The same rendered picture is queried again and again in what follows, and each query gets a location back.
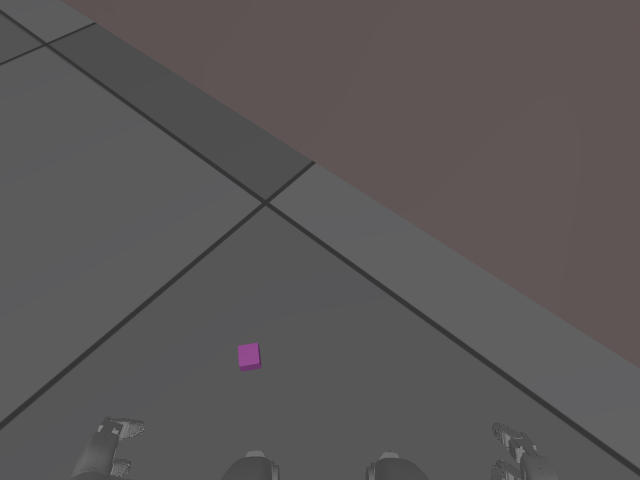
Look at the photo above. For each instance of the small box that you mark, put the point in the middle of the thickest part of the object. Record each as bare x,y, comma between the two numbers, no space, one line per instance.
249,357

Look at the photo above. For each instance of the left robot hand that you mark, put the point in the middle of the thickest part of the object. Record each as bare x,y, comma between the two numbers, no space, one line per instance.
99,450

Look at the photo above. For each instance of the right robot hand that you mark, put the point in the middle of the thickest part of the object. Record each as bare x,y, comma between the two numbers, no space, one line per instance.
523,450

